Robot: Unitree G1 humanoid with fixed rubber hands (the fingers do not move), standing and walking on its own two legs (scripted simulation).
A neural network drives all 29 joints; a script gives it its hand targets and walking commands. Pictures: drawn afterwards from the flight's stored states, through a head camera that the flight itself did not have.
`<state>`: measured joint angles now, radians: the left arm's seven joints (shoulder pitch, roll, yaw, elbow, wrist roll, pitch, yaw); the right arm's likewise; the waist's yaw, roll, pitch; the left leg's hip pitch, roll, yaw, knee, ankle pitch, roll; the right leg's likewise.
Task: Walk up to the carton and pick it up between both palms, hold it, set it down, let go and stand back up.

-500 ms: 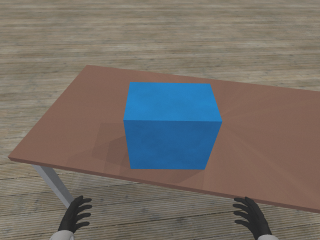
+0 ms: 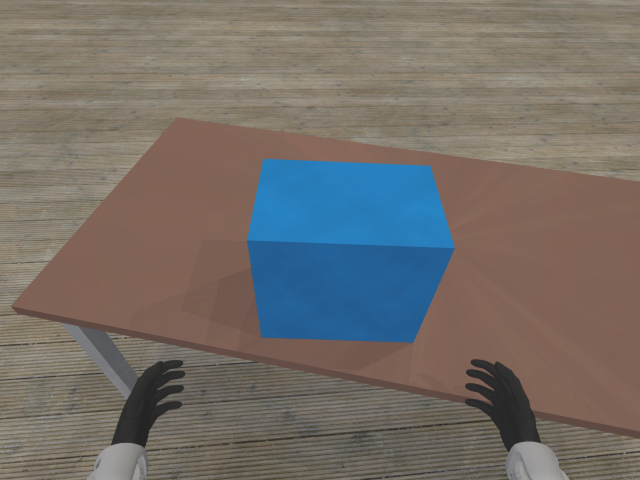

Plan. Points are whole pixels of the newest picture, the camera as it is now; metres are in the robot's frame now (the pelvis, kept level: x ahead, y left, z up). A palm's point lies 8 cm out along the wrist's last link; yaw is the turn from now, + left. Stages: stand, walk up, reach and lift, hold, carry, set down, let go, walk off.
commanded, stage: reach and lift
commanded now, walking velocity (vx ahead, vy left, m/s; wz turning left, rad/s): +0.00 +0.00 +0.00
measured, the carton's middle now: (342, 255) +0.47 -0.04 -0.01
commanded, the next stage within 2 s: none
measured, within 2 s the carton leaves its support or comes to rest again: neither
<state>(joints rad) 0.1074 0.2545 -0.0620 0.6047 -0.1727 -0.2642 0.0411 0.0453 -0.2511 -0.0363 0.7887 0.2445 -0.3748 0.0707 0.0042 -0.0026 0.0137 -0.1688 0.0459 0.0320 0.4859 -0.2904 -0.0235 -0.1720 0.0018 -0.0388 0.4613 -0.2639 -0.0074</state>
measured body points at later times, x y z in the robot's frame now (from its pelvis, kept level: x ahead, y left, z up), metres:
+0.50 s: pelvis +0.00 +0.00 +0.00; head +0.00 +0.01 +0.45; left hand +0.31 +0.21 +0.00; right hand +0.29 -0.27 +0.02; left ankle -0.02 +0.13 -0.74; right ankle -0.01 -0.11 -0.74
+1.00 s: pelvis -0.01 +0.00 +0.00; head +0.01 +0.01 +0.45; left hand +0.38 +0.21 +0.07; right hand +0.36 -0.26 +0.08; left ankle -0.02 +0.13 -0.74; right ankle -0.01 -0.11 -0.74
